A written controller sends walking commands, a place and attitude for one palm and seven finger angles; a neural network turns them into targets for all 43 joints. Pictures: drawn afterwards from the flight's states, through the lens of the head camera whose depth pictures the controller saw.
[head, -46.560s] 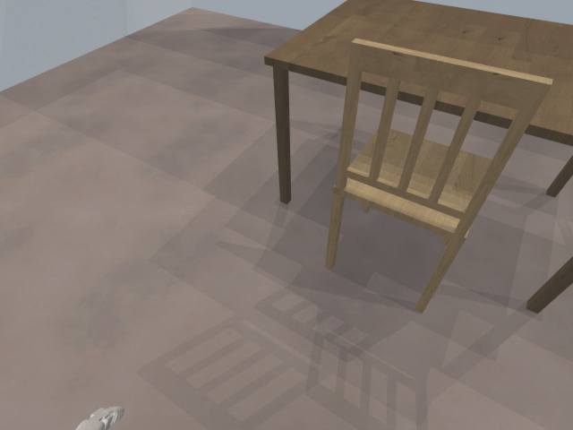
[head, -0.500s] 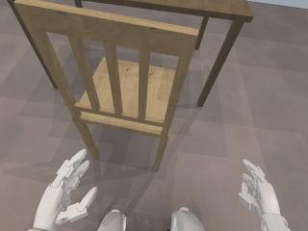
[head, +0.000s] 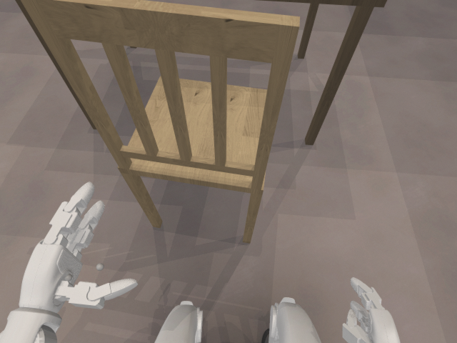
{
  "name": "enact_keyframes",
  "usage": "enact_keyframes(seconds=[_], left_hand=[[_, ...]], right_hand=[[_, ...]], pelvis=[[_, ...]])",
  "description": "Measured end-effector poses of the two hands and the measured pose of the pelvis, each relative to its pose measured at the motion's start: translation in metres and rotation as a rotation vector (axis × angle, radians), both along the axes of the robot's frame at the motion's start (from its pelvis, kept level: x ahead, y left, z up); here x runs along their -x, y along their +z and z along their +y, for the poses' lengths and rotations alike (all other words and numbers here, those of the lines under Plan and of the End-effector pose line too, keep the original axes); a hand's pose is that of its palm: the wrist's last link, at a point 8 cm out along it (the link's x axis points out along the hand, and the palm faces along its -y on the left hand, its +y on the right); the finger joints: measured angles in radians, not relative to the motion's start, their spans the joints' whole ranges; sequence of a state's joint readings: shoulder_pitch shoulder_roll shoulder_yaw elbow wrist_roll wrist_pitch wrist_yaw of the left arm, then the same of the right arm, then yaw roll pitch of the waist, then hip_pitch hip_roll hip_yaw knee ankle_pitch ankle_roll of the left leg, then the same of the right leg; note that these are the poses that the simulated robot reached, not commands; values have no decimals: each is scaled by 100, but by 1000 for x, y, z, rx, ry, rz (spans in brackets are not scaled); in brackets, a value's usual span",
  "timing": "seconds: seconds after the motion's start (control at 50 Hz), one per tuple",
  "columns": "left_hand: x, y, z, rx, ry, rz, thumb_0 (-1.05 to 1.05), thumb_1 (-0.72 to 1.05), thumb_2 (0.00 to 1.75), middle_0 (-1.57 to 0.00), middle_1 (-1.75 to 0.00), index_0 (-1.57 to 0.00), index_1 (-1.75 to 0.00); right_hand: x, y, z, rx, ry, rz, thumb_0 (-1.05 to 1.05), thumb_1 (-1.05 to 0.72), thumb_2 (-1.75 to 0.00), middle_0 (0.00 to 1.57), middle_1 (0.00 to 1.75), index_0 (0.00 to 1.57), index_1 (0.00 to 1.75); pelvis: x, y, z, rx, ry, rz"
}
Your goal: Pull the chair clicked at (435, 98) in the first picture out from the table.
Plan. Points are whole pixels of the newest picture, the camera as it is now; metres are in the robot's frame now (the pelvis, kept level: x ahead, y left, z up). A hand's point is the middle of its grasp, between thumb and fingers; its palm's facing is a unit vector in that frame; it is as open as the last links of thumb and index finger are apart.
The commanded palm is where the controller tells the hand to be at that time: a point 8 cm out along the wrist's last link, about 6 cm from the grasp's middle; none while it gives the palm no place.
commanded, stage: raise the hand toward the chair's back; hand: left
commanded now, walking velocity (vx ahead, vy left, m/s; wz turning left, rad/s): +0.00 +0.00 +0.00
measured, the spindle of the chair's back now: (177, 114) +0.54 +0.14 +0.04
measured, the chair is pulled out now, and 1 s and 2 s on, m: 0.30 0.30 0.30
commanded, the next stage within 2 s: aim the fingers beside a spindle in 1.14 s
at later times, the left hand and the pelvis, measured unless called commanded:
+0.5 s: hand (102, 253) +0.24 +0.20 +0.05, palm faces -0.11 -0.99 -0.05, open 16.8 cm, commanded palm +0.23 +0.26 +0.07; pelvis +0.02 +0.00 +0.01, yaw +1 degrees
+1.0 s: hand (100, 236) +0.26 +0.21 +0.07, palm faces -0.07 -1.00 -0.05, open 16.9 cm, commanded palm +0.24 +0.26 +0.07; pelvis +0.02 -0.01 +0.01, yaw +1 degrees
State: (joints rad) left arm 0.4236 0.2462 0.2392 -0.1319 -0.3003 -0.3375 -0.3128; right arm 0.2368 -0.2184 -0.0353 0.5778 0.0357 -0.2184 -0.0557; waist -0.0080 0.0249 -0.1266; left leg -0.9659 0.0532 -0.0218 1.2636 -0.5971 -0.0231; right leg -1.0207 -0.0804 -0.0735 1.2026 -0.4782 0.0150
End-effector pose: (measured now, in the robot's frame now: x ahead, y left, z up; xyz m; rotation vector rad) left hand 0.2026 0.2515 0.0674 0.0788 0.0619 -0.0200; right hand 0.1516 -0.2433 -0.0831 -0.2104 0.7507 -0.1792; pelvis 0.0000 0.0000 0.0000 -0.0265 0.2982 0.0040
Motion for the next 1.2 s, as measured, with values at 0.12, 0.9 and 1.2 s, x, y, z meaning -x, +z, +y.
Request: enact_keyframes(seconds=[0.12,0.9,1.2], left_hand=[[-4,-23,-9,25,-95,50,0,-16,44,-9,-14,-9,-13],[-47,2,10,28,-70,16,-1,-50,30,-6,-8,-6,-8],[-30,2,6,25,-77,8,-1,-50,30,-7,-9,-6,-8]], right_hand=[[-10,16,-14,72,11,-56,1,-90,-89,20,29,20,30],[-48,31,-5,44,77,-63,1,-90,-89,20,30,20,30],[-45,32,1,24,89,-104,1,-90,-89,20,30,20,30]], pelvis=[[1,-2,3,4,10,3],[-23,16,-4,6,10,6],[-11,13,-7,7,13,-16]])
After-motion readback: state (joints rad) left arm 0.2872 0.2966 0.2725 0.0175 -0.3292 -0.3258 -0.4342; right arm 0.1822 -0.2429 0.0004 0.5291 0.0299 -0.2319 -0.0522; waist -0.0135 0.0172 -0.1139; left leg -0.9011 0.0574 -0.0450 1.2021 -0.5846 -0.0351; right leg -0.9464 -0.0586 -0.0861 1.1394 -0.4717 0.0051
